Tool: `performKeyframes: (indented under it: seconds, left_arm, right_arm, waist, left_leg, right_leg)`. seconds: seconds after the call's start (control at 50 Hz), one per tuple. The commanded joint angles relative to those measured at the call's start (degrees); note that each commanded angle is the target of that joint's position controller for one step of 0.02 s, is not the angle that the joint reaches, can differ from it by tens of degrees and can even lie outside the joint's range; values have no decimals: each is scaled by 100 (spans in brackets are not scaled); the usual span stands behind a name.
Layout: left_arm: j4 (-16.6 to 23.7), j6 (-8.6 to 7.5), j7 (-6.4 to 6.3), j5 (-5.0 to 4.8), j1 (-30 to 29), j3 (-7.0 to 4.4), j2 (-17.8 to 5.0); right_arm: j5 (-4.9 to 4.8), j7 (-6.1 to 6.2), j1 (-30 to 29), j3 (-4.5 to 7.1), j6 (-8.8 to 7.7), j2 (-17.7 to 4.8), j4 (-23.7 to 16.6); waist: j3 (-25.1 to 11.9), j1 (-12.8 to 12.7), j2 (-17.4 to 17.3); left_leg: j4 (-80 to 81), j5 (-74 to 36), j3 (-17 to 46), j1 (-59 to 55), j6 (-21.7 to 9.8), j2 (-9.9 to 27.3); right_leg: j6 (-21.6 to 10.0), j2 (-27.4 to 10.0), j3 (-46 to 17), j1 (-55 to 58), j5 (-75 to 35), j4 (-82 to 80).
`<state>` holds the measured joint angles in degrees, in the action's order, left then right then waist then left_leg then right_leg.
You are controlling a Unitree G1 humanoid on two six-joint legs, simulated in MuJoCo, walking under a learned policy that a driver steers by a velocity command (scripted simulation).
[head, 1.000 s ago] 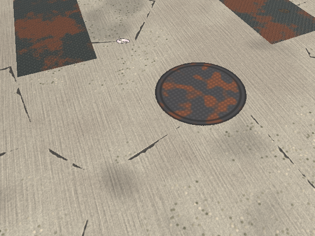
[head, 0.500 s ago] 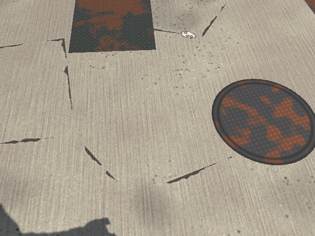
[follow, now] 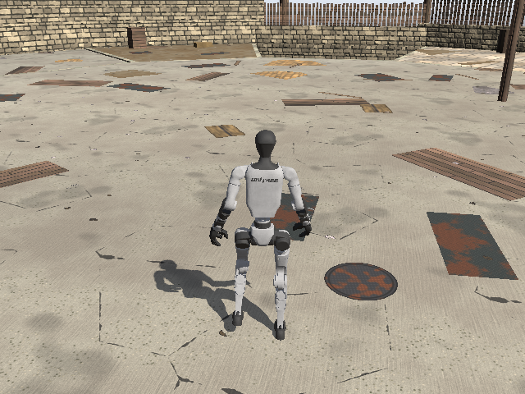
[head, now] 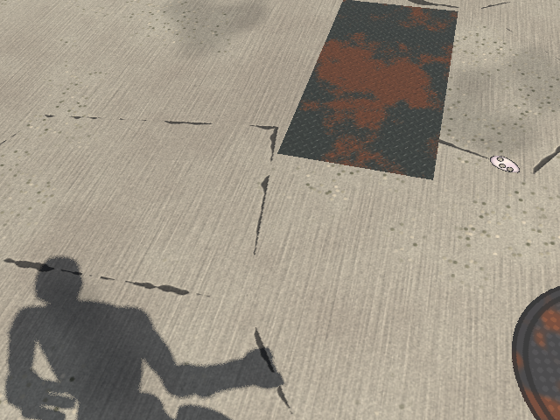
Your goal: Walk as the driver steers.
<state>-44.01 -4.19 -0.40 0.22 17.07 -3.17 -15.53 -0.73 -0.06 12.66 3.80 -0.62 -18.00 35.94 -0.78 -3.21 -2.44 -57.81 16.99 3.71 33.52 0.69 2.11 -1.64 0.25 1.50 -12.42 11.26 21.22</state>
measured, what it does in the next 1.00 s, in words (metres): walks ahead, turning right: left foot, then right foot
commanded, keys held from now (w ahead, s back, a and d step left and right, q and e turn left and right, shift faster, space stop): no key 0.12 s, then e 0.88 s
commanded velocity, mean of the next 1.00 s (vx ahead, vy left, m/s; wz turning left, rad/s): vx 0.09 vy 0.00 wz -0.31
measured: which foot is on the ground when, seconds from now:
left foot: up 0.00-0.18, down 0.20-0.64, up 0.66-1.00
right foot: down 0.00-0.20, up 0.22-0.62, down 0.64-1.00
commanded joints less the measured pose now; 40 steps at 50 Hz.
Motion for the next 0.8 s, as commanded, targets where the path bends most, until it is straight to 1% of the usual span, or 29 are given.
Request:
performKeyframes:
  seconds: [0.02,0.06,0.1,0.12,0.16,0.18,0.2,0.22,0.24,0.26,0.28,0.3,0.32,0.34,0.36,0.4,0.46,0.5,0.56,0.6,0.62,0.64,0.66,0.68,0.7,0.72,0.74,0.76,0.8]
  left_arm:
    - [269,-87,23,-29,-221,-209,-932]
    - [165,-40,53,-32,-178,-223,-1032]
    - [36,23,81,-74,5,-249,-1159]
    - [-2,59,84,-110,10,-250,-1181]
    - [-38,120,78,-212,-100,-192,-1063]
    - [-80,110,83,-194,-15,-127,-886]
    - [-10,55,95,-49,1,-10,-594]
    - [26,2,111,122,455,161,-135]
    - [-27,61,65,-53,530,121,-334]
    - [-29,159,28,-152,305,-19,-791]
    - [-12,263,-24,-170,121,-82,-881]
    - [-42,378,-86,-132,91,-124,-891]
    - [-47,487,-138,-106,131,-152,-854]
    - [-39,566,-174,-106,171,-158,-767]
    - [-7,616,-196,-108,190,-165,-686]
    - [145,674,-196,-105,19,-176,-586]
    - [417,714,-100,-85,-377,-134,-445]
    - [563,727,-18,-84,-527,-148,-496]
    - [735,757,94,-94,-617,-206,-621]
    - [734,757,153,-92,-448,-247,-623]
    - [702,745,139,-68,-330,-299,-716]
    - [701,725,67,-60,-157,-422,-1098]
    - [872,696,-48,-31,-79,-554,-1784]
    - [944,563,29,155,67,-486,-1637]
    - [944,443,68,161,-109,-441,-1520]
    - [961,385,42,45,-418,-420,-1385]
    - [1009,395,5,-65,-674,-353,-1177]
    - [1054,424,-37,-97,-838,-314,-1122]
    - [1117,458,-90,-47,-843,-287,-1085]
  right_arm:
    - [25,-38,-496,-33,-191,-97,-521]
    - [46,-60,-671,-81,-233,-10,-527]
    - [17,-76,-712,-49,-236,-110,-543]
    - [3,-84,-697,-30,-230,-153,-553]
    - [41,-88,-395,20,-242,-181,-447]
    - [85,-48,-142,87,-239,-326,-358]
    - [188,27,256,174,-228,-679,-364]
    - [330,101,437,207,-130,-991,-446]
    - [292,76,646,145,-85,-656,-273]
    - [209,38,550,111,-88,-524,-234]
    - [153,32,271,110,-97,-519,-223]
    - [130,26,-21,99,-111,-510,-241]
    - [139,38,-328,88,-119,-450,-242]
    - [187,56,-489,102,-126,-456,-225]
    - [215,77,-568,115,-132,-438,-192]
    - [216,134,-642,135,-126,-425,-116]
    - [180,204,-683,181,-72,-493,-8]
    - [154,205,-679,226,-26,-608,59]
    - [55,173,-678,286,19,-769,157]
    - [-53,172,-776,304,50,-811,219]
    - [-76,166,-586,288,63,-709,328]
    - [29,141,-274,240,69,-492,443]
    - [327,109,-403,106,67,-173,164]
    - [231,155,-937,172,58,-407,38]
    - [80,177,-1035,226,82,-558,56]
    - [51,215,-918,250,102,-563,134]
    - [99,264,-838,277,122,-602,228]
    - [138,285,-757,296,130,-618,251]
    - [108,262,-604,287,112,-522,294]
  waist:
    - [106,13,874]
    - [109,-42,889]
    - [-43,-73,1010]
    - [-94,-32,1060]
    - [-193,245,982]
    - [-337,364,836]
    - [-830,516,436]
    - [-1357,418,-896]
    - [-1656,567,-1274]
    - [-1235,616,-880]
    - [-911,541,-700]
    - [-665,437,-568]
    - [-505,271,-565]
    - [-405,176,-616]
    - [-374,133,-637]
    - [-320,140,-636]
    - [-319,250,-569]
    - [-360,302,-542]
    - [-347,314,-542]
    - [-351,157,-466]
    - [-364,143,-293]
    - [-378,199,538]
    - [-345,302,2335]
    - [-708,-148,1723]
    - [-579,-54,1185]
    - [-466,133,932]
    - [-425,234,783]
    - [-432,336,856]
    - [-591,398,905]
  left_leg:
    - [935,-507,-150,308,41,171]
    - [1638,-637,-336,-220,80,86]
    - [2023,-724,-429,-598,83,-46]
    - [2241,-775,-434,-777,34,-95]
    - [3189,-1433,-473,-1652,-154,-250]
    - [3568,-1856,-377,-2359,-278,-205]
    - [3396,-3417,284,-3420,-498,551]
    - [3004,-5285,1422,-4681,-1213,1897]
    - [3272,-4719,1886,-4332,-1713,2230]
    - [3429,-4027,1620,-3938,-1624,1956]
    - [3536,-3599,1315,-3650,-1464,1765]
    - [3701,-3328,1028,-3232,-1393,1650]
    - [3873,-3150,749,-2757,-1341,1557]
    - [4009,-3122,496,-2386,-1346,1470]
    - [4090,-3067,292,-2237,-1382,1436]
    - [4179,-2830,8,-2169,-1412,1449]
    - [4215,-2398,-246,-2206,-1425,1519]
    - [4168,-2323,-296,-2276,-1442,1634]
    - [3940,-2231,-325,-2464,-1320,1783]
    - [3509,-1975,-529,-2410,-1028,1687]
    - [3114,-1514,-741,-2225,-739,1485]
    - [2140,-702,-1204,-1642,-261,1045]
    - [245,1979,-1511,86,381,129]
    - [-791,2413,-422,489,386,-203]
    - [-1131,1993,-145,602,296,-94]
    - [-1044,1465,-42,653,238,-5]
    - [-895,1110,17,647,249,52]
    - [-877,819,10,416,289,15]
    - [-814,467,-8,159,351,-129]
  right_leg:
    - [-986,-1259,-1108,368,-69,-1187]
    - [-950,-1179,-727,256,-1119,-988]
    - [-918,-1275,-672,405,-1764,-721]
    - [-865,-1330,-688,470,-1935,-566]
    - [-630,-1220,-759,331,-1966,-115]
    - [-413,-999,-688,159,-1956,256]
    - [-59,-633,-455,-303,-1082,1041]
    - [378,-143,-143,-1564,1620,2366]
    - [544,-145,-497,-1783,2778,3206]
    - [584,-251,-617,-1976,2835,3825]
    - [593,-292,-559,-2227,2621,4121]
    - [631,-356,-567,-2214,2316,4186]
    - [678,-424,-586,-1962,1985,4119]
    - [726,-373,-471,-1717,1702,4137]
    - [756,-343,-385,-1619,1514,4105]
    - [753,-373,-318,-1613,1226,3838]
    - [650,-472,-227,-1439,899,3107]
    - [553,-464,-120,-1263,830,2751]
    - [346,-413,36,-1048,854,2194]
    - [126,-249,258,-558,330,1307]
    - [-30,-104,241,-126,-143,813]
    - [-304,-457,-458,539,-1607,287]
    - [-1250,-1931,-2560,1351,-3756,149]
    - [-2006,-2278,-3102,1099,-3409,-69]
    - [-1831,-1999,-2624,990,-3037,-122]
    - [-1504,-1698,-2257,897,-2613,-79]
    - [-1267,-1517,-2066,828,-2407,-59]
    - [-1191,-1387,-1923,613,-2492,-66]
    - [-1186,-1231,-1829,573,-2584,-74]
Velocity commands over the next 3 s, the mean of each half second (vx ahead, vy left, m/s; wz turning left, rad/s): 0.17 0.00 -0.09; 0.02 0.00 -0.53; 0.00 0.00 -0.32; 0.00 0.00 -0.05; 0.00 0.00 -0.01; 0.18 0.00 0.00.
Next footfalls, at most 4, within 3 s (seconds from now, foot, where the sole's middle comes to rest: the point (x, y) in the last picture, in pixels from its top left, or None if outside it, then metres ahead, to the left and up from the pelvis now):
0.20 left None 0.19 0.16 -0.78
0.64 right None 0.16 -0.09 -0.78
1.14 left None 0.25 0.11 -0.78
1.48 right None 0.08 -0.10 -0.78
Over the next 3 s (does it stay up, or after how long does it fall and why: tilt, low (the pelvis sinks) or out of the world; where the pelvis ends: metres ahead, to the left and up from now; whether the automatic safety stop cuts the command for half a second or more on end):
stays up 0.20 0.01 0.00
